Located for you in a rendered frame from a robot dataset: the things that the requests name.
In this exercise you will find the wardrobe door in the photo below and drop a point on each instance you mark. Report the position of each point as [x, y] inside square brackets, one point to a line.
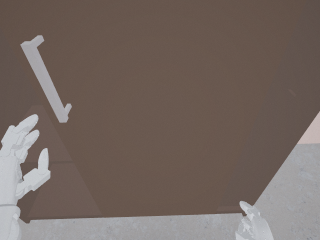
[164, 93]
[277, 112]

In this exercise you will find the robot left forearm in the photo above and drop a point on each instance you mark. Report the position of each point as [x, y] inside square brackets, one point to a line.
[9, 227]

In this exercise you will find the left robot hand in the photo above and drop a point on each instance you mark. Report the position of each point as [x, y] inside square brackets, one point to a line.
[15, 145]

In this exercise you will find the handle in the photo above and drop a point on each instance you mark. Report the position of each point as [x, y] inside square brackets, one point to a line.
[308, 83]
[30, 50]

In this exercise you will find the right robot hand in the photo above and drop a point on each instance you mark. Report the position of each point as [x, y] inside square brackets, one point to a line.
[258, 228]

